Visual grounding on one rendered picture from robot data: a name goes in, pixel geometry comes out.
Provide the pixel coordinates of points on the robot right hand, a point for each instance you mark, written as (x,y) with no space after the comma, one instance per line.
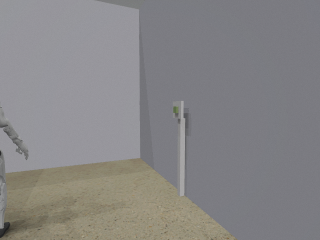
(23,148)

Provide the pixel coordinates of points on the right robot foot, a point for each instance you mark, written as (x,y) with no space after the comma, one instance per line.
(6,227)

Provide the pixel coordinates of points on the right robot forearm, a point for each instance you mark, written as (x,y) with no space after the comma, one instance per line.
(13,135)

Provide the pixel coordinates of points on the button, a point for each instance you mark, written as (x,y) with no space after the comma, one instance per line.
(175,109)

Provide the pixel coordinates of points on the panel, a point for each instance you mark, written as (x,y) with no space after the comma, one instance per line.
(180,147)

